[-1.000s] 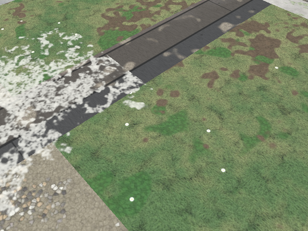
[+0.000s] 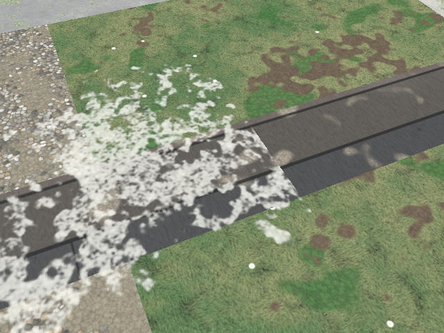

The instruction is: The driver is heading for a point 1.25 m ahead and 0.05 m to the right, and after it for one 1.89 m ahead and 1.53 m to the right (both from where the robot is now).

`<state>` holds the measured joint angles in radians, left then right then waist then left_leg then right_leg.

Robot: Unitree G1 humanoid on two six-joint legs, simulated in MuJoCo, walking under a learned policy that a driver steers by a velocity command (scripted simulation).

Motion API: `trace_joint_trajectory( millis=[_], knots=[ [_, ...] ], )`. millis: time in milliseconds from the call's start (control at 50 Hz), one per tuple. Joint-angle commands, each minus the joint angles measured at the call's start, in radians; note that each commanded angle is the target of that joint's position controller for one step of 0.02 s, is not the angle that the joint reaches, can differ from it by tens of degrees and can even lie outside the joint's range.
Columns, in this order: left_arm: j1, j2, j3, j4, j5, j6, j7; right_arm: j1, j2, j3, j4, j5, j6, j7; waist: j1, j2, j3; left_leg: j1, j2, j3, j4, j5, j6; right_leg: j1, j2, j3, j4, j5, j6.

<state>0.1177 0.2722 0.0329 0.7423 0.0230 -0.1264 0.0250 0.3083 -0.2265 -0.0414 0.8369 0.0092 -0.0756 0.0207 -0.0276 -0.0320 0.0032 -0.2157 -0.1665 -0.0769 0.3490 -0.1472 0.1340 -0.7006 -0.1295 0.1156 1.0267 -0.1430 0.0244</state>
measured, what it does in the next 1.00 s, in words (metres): walks ahead: right foot, then left foot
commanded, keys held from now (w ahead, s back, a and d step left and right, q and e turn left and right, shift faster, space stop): w+q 0.20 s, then w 0.46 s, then w+e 0.34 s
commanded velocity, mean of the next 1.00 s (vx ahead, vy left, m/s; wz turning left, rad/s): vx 0.50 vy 0.00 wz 0.15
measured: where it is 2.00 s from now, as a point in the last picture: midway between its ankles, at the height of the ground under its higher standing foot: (224, 187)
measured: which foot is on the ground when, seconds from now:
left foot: down 0.00-0.24, up 0.26-0.72, down 0.74-1.00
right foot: up 0.00-0.22, down 0.24-0.74, up 0.76-1.00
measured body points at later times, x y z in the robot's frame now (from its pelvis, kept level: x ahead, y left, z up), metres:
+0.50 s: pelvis +0.27 -0.05 +0.01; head +0.29 -0.05 +0.45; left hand +0.23 +0.23 -0.11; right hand +0.48 -0.26 -0.10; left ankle +0.31 +0.13 -0.67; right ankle +0.27 -0.15 -0.74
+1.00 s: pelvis +0.50 +0.07 +0.00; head +0.51 +0.08 +0.45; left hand +0.60 +0.35 -0.11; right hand +0.59 -0.20 -0.11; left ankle +0.46 +0.15 -0.74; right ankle +0.60 -0.09 -0.66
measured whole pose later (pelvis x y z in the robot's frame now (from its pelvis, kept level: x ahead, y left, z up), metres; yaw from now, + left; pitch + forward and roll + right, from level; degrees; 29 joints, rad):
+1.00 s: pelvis +0.50 +0.07 +0.00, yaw +6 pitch +1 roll +2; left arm 0.24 0.30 0.07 0.77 -0.02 -0.04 0.00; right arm 0.32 -0.25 -0.06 0.82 -0.02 -0.11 0.02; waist -0.04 -0.06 -0.01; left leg -0.11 -0.03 0.14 0.28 -0.19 0.05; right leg -0.70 -0.09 0.09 1.07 -0.14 0.00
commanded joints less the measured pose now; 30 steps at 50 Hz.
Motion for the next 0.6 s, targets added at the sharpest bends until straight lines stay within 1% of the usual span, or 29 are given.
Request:
trace_joint_trajectory(
  millis=[20,40,60,100,140,180,200,220,240,260,280,300,320,340,360,380,400,420,460,500,540,560,600],
  knots=[
    [-0.029,0.040,0.010,-0.070,0.001,0.007,0.013,-0.003,-0.160,-0.040,-0.079,0.011,-0.011,-0.024,0.003,0.080,0.007,-0.138,0.205,-0.194,-0.127,0.132,0.128,0.110,0.060,-0.066,-0.231,0.170,0.027],
    [-0.071,0.034,0.006,-0.084,-0.005,0.005,0.011,0.019,-0.162,-0.041,-0.078,0.015,-0.007,-0.027,-0.018,0.094,0.003,-0.109,0.204,-0.207,-0.115,0.097,0.116,0.115,0.077,-0.063,-0.313,0.200,0.028],
    [-0.104,0.035,0.006,-0.096,-0.012,0.003,0.007,0.032,-0.166,-0.043,-0.079,0.018,-0.004,-0.028,-0.033,0.105,-0.002,-0.081,0.207,-0.223,-0.103,0.067,0.107,0.123,0.093,-0.062,-0.378,0.211,0.030],
    [-0.152,0.052,0.009,-0.118,-0.024,-0.004,-0.003,0.056,-0.170,-0.045,-0.078,0.020,0.001,-0.030,-0.054,0.117,-0.013,-0.016,0.232,-0.275,-0.070,0.034,0.100,0.133,0.111,-0.051,-0.452,0.206,0.028],
    [-0.174,0.076,0.016,-0.136,-0.027,-0.018,-0.018,0.072,-0.164,-0.043,-0.079,0.022,0.009,-0.033,-0.056,0.121,-0.020,0.056,0.258,-0.340,-0.011,0.023,0.096,0.148,0.124,-0.030,-0.516,0.167,0.012],
    [-0.150,0.102,0.027,-0.138,-0.029,-0.031,-0.029,0.057,-0.170,-0.045,-0.088,0.017,0.017,-0.038,-0.030,0.148,-0.027,0.091,0.278,-0.395,0.047,0.055,0.085,0.216,0.138,-0.027,-0.556,0.084,-0.014],
    [-0.094,0.112,0.035,-0.126,-0.030,-0.036,-0.029,0.038,-0.166,-0.045,-0.097,0.016,0.021,-0.040,0.004,0.166,-0.040,0.088,0.269,-0.406,0.085,0.088,0.073,0.297,0.142,-0.039,-0.588,0.065,-0.035],
    [0.012,0.135,0.048,-0.100,-0.024,-0.041,-0.025,0.020,-0.142,-0.035,-0.105,0.010,0.021,-0.038,0.056,0.164,-0.094,0.070,0.232,-0.370,0.177,0.160,0.047,0.446,0.125,-0.048,-0.620,0.076,-0.071],
    [0.170,0.183,0.061,-0.079,-0.008,-0.043,-0.017,0.010,-0.085,-0.013,-0.120,-0.004,0.014,-0.031,0.124,0.095,-0.221,-0.036,0.182,-0.285,0.425,0.116,0.008,0.701,-0.022,0.075,-0.596,0.060,-0.145],
    [0.311,0.259,0.085,-0.044,0.009,-0.028,-0.016,0.139,-0.041,0.002,-0.131,0.020,0.000,-0.029,0.098,-0.198,-0.347,-0.383,0.033,-0.130,0.736,-0.192,-0.069,1.051,-0.224,0.483,-0.642,-0.112,-0.314],
    [0.323,0.193,0.077,-0.031,-0.016,-0.021,-0.024,0.180,-0.105,-0.004,-0.114,0.033,-0.008,-0.028,0.095,-0.264,-0.316,-0.553,0.083,-0.133,0.907,-0.411,-0.081,1.060,-0.302,0.713,-0.719,-0.316,-0.343],
    [0.274,0.115,0.058,-0.041,-0.027,-0.016,-0.024,0.098,-0.171,-0.019,-0.111,0.037,-0.006,-0.026,0.109,-0.131,-0.161,-0.610,0.127,-0.149,0.972,-0.329,-0.084,0.938,-0.262,0.592,-0.738,-0.358,-0.300],
    [0.220,0.096,0.049,-0.051,-0.026,-0.007,-0.025,0.019,-0.168,-0.019,-0.126,0.023,-0.004,-0.026,0.098,-0.031,-0.074,-0.593,0.161,-0.108,0.968,-0.252,-0.089,0.811,-0.211,0.443,-0.750,-0.258,-0.265],
    [0.182,0.088,0.044,-0.047,-0.023,-0.003,-0.030,-0.030,-0.150,-0.019,-0.142,0.007,-0.007,-0.025,0.077,0.004,-0.010,-0.577,0.187,-0.089,0.909,-0.199,-0.090,0.704,-0.163,0.352,-0.779,-0.144,-0.252],
    [0.162,0.072,0.036,-0.043,-0.017,-0.004,-0.034,-0.041,-0.137,-0.021,-0.147,-0.001,-0.006,-0.022,0.050,-0.007,0.007,-0.535,0.221,-0.071,0.857,-0.167,-0.089,0.637,-0.124,0.276,-0.804,-0.057,-0.237],
    [0.153,0.066,0.033,-0.038,-0.016,-0.004,-0.040,-0.027,-0.118,-0.018,-0.145,0.001,-0.003,-0.019,0.034,-0.030,0.008,-0.494,0.234,-0.043,0.821,-0.150,-0.092,0.591,-0.093,0.221,-0.827,0.000,-0.233],
    [0.160,0.068,0.034,-0.028,-0.021,-0.006,-0.045,-0.015,-0.097,-0.014,-0.142,0.001,0.000,-0.017,0.027,-0.049,-0.003,-0.471,0.239,-0.017,0.792,-0.137,-0.098,0.569,-0.077,0.179,-0.840,0.063,-0.241],
    [0.171,0.079,0.037,-0.019,-0.026,-0.008,-0.047,-0.023,-0.086,-0.010,-0.148,-0.002,0.001,-0.016,0.027,-0.058,-0.003,-0.469,0.247,-0.001,0.750,-0.118,-0.106,0.560,-0.071,0.144,-0.853,0.118,-0.251],
    [0.193,0.112,0.045,-0.002,-0.028,-0.007,-0.044,-0.084,-0.073,-0.002,-0.172,-0.008,-0.002,-0.018,0.038,-0.049,0.002,-0.484,0.261,0.017,0.637,-0.053,-0.118,0.561,-0.074,0.099,-0.872,0.199,-0.262],
    [0.214,0.127,0.048,0.012,-0.033,0.002,-0.040,-0.152,-0.060,0.007,-0.191,-0.008,-0.009,-0.014,0.060,-0.043,0.003,-0.464,0.262,0.031,0.495,0.048,-0.120,0.567,-0.063,0.050,-0.877,0.224,-0.249],
    [0.240,0.139,0.047,0.026,-0.040,0.011,-0.037,-0.217,-0.056,0.009,-0.204,-0.003,-0.015,-0.009,0.082,-0.052,0.011,-0.414,0.244,0.051,0.369,0.134,-0.121,0.562,-0.047,0.008,-0.872,0.206,-0.229],
    [0.258,0.146,0.048,0.035,-0.043,0.014,-0.037,-0.248,-0.058,0.009,-0.212,0.001,-0.016,-0.005,0.094,-0.056,0.016,-0.389,0.234,0.060,0.326,0.159,-0.123,0.562,-0.049,0.000,-0.868,0.191,-0.225],
    [0.294,0.154,0.047,0.053,-0.047,0.021,-0.037,-0.304,-0.068,0.007,-0.233,0.009,-0.019,0.003,0.112,-0.061,0.030,-0.369,0.222,0.065,0.270,0.167,-0.118,0.589,-0.072,0.011,-0.856,0.165,-0.221]
  ],
)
